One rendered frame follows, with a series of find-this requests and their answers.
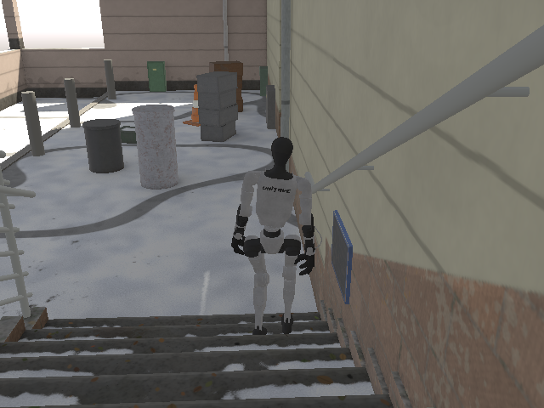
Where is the right robot upper arm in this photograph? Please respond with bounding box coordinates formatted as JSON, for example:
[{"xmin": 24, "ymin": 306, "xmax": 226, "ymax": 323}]
[{"xmin": 296, "ymin": 176, "xmax": 312, "ymax": 225}]

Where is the robot left shin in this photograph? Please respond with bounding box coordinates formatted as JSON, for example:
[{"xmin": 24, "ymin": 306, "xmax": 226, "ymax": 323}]
[{"xmin": 253, "ymin": 273, "xmax": 267, "ymax": 331}]

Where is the robot left foot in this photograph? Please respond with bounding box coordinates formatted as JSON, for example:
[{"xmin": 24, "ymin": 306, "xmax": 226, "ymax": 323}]
[{"xmin": 252, "ymin": 326, "xmax": 267, "ymax": 335}]

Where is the robot right forearm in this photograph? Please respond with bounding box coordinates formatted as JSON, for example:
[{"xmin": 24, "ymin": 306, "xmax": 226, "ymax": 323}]
[{"xmin": 302, "ymin": 213, "xmax": 315, "ymax": 256}]

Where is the left robot upper arm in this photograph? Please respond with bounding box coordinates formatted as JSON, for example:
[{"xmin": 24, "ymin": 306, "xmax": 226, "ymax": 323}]
[{"xmin": 239, "ymin": 171, "xmax": 261, "ymax": 217}]

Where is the robot right hand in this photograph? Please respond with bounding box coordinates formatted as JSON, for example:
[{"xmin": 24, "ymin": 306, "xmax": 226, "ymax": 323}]
[{"xmin": 294, "ymin": 252, "xmax": 315, "ymax": 275}]

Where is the robot left forearm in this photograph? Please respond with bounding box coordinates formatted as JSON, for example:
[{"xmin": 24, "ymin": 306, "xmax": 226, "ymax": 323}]
[{"xmin": 233, "ymin": 204, "xmax": 248, "ymax": 240}]

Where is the robot left hand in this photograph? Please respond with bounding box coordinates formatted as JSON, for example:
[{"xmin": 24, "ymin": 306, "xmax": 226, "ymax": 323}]
[{"xmin": 231, "ymin": 236, "xmax": 246, "ymax": 255}]

